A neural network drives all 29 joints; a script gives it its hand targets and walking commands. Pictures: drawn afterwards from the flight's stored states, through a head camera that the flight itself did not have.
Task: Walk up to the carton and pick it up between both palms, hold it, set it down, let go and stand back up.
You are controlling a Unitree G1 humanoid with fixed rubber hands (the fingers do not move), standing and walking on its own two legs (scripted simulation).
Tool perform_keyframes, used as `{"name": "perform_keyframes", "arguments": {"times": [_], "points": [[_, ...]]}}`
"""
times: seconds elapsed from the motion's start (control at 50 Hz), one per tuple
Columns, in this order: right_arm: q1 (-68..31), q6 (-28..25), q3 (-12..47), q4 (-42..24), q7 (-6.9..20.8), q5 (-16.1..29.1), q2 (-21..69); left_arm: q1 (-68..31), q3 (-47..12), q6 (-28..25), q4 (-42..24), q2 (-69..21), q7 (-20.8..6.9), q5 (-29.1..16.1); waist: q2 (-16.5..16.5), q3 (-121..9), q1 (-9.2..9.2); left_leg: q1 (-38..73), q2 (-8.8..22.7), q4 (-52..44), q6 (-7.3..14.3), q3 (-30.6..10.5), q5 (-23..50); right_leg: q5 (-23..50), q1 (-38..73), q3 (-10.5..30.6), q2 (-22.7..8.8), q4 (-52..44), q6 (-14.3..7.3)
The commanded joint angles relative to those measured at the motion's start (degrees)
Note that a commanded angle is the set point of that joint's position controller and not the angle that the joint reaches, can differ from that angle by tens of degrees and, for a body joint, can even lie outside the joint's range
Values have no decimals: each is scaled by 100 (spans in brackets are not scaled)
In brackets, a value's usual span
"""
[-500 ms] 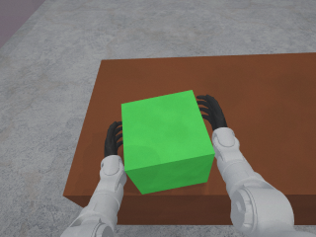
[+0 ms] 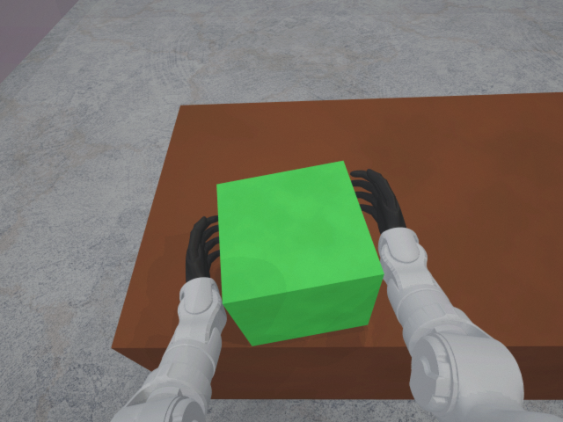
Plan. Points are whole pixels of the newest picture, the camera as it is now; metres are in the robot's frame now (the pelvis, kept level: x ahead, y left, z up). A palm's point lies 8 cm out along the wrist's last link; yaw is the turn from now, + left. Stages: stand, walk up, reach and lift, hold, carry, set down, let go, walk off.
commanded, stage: set down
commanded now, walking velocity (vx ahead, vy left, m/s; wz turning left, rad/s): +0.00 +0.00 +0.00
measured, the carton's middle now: (295, 257) +0.38 -0.01 -0.03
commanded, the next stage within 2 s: none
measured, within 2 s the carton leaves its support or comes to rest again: neither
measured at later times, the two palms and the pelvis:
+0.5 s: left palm (187, 278) +0.33 +0.16 +0.00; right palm (393, 227) +0.40 -0.15 +0.02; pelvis -0.01 +0.00 +0.00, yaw -1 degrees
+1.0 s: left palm (171, 320) +0.27 +0.17 -0.01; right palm (424, 275) +0.34 -0.20 -0.01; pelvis -0.03 +0.00 +0.00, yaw -1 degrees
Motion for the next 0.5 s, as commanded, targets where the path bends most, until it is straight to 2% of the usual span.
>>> {"name": "perform_keyframes", "arguments": {"times": [0.0,0.02,0.04,0.06,0.08,0.1,0.16,0.18,0.24,0.26,0.28,0.3,0.32,0.34,0.38,0.4,0.42,0.48], "points": [[-1690,-229,303,153,337,-310,1676,-2567,-234,-483,-829,-942,-365,962,-621,-3057,519,654,-296,534,-20,293,2413,2103,1022,-233,250,-131,98],[-1700,-217,268,115,251,-149,1248,-2462,-217,-438,-888,-631,-281,859,-608,-3081,490,685,-306,547,-38,292,2409,2168,1024,-194,265,-144,98],[-1741,-236,415,175,151,199,516,-2357,-174,-422,-854,-40,-159,712,-521,-3175,560,650,-303,560,-75,305,2444,2210,1041,-173,292,-96,75],[-1917,-217,660,200,92,541,268,-2383,-205,-382,-868,131,-90,519,-557,-3151,627,610,-304,623,-99,298,2511,2283,1162,-122,298,-101,64],[-2031,-208,909,217,23,948,-347,-2355,-297,-303,-747,541,-7,299,-451,-3296,692,649,-285,638,-172,328,2594,2478,1249,-91,357,-54,34],[-2318,-198,1245,169,3,1325,-483,-2408,-331,-272,-576,714,53,93,-515,-3276,847,414,-286,741,-170,323,2506,2443,1347,-6,353,9,27],[-2662,-307,1827,25,-105,2110,-963,-2336,-854,-275,-495,911,144,-519,-680,-3428,844,317,-228,1033,-246,342,2584,2546,1267,30,443,189,-39],[-2650,-347,1915,-48,-127,2222,-1028,-2301,-947,-293,-456,931,138,-645,-787,-3488,823,230,-214,1057,-227,350,2559,2584,1278,11,467,189,-43],[-2702,-361,1950,-71,-146,2442,-1331,-2441,-1272,-326,-674,1013,135,-977,-795,-3840,643,408,-158,1218,-243,304,2601,2385,992,-48,502,232,-48],[-2723,-338,2011,-93,-142,2492,-1348,-2463,-1316,-320,-582,1039,124,-1041,-817,-3828,668,386,-153,1254,-244,309,2545,2257,876,-36,486,224,-59],[-2641,-365,2003,-16,-139,2558,-1406,-2445,-1430,-323,-735,939,126,-1072,-673,-3895,553,496,-143,1268,-285,274,2729,2444,856,-90,516,252,-93],[-2564,-343,2059,60,-144,2566,-1520,-2305,-1394,-291,-605,1006,106,-1088,-648,-3831,602,563,-143,1297,-293,291,2802,2374,792,-107,510,222,-108],[-2520,-345,2095,116,-130,2617,-1555,-2271,-1410,-274,-585,954,92,-1039,-544,-3786,584,577,-124,1261,-318,262,2846,2451,816,-96,527,198,-132],[-2566,-347,2091,149,-114,2662,-1600,-2323,-1413,-240,-651,996,80,-1060,-579,-3689,566,605,-140,1257,-321,279,2878,2386,745,-128,554,177,-117],[-2520,-326,2076,275,-89,2690,-1651,-2271,-1433,-193,-493,1005,65,-1057,-505,-3506,581,579,-130,1213,-296,248,2656,2057,628,-139,545,122,-131],[-2447,-347,2196,161,-66,2776,-1649,-2189,-1446,-204,-529,1008,49,-1101,-608,-3492,602,568,-143,1168,-270,267,2684,2156,743,-133,543,122,-114],[-2356,-401,2179,-18,-65,2803,-1695,-2038,-1470,-219,-710,1010,54,-1095,-556,-3672,598,620,-128,1181,-272,229,2827,2385,888,-149,561,163,-113],[-1978,-440,2206,132,-18,2923,-1815,-1639,-1437,-194,-845,968,48,-957,-495,-3511,551,767,-141,1098,-286,178,2928,2522,988,-141,600,121,-108]]}}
